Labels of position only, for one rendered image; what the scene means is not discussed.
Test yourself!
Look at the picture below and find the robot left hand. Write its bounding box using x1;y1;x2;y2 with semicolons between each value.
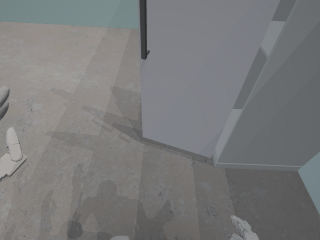
0;85;28;182

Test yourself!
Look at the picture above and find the fridge door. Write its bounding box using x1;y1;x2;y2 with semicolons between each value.
137;0;280;158

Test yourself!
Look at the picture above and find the handle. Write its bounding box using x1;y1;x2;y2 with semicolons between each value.
139;0;150;60

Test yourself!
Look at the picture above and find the robot right hand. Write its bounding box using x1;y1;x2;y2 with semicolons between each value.
230;215;260;240

